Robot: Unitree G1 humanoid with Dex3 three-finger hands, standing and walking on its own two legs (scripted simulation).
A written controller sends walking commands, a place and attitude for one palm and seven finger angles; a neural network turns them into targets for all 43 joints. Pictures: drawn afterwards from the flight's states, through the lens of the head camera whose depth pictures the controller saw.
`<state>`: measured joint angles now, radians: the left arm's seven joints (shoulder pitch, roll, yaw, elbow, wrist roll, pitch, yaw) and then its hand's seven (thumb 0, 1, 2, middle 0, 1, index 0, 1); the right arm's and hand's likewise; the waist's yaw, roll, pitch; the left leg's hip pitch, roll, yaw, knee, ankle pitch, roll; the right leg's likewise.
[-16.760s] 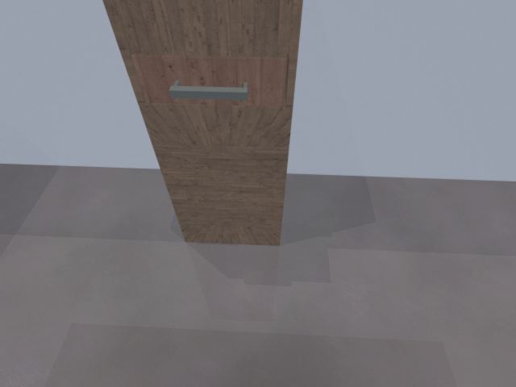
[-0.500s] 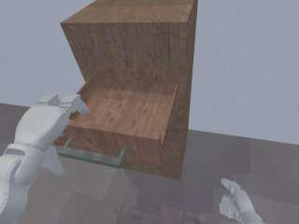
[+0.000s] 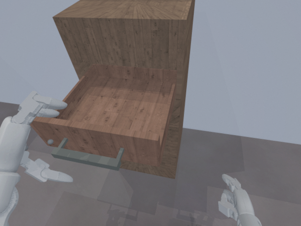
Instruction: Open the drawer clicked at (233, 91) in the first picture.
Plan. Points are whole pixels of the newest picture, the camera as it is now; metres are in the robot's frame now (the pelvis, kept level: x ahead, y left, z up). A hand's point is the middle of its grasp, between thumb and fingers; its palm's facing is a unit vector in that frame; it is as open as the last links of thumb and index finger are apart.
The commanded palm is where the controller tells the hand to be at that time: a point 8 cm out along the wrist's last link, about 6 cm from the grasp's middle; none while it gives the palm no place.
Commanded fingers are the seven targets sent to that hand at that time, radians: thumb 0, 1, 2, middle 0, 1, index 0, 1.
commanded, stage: draw the hand back to the body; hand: left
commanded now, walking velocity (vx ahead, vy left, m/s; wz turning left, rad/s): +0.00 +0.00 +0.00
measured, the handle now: (88, 152) +0.28 +0.22 +0.04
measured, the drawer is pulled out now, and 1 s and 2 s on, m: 0.30 0.30 0.30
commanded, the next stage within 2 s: step back with the hand held close in 0.88 s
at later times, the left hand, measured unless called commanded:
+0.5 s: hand (46, 126) +0.22 +0.23 +0.23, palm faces +0.41 -0.82 -0.39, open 10.2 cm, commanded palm +0.17 +0.27 +0.23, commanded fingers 0.00 0.62 0.78 -0.22 -0.48 -0.22 -0.48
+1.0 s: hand (43, 133) +0.21 +0.23 +0.22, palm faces +0.45 -0.81 -0.38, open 7.4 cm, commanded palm +0.16 +0.27 +0.23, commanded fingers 0.00 0.90 0.90 -0.20 -0.30 -0.20 -0.30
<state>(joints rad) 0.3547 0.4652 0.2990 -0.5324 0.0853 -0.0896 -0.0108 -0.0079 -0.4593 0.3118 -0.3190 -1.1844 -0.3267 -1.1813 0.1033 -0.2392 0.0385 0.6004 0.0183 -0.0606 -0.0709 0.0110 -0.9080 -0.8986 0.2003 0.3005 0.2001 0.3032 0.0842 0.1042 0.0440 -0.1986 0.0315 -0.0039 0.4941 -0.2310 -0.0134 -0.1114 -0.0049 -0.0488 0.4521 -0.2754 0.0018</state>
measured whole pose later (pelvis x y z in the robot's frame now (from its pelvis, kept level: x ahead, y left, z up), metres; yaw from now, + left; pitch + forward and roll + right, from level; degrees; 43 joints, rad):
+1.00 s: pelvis +0.02 -0.01 +0.01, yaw -1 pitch -4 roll -1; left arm 0.43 0.35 0.37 -0.56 -0.09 -0.12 0.10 0.01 0.88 0.89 -0.21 -0.32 -0.22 -0.31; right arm 0.16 -0.21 0.01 0.64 0.00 -0.11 -0.08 0.01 -0.91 -0.90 0.20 0.30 0.20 0.30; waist 0.07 0.08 0.02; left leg -0.11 0.05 0.01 0.41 -0.22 -0.03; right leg -0.02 0.01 -0.03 0.35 -0.25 -0.01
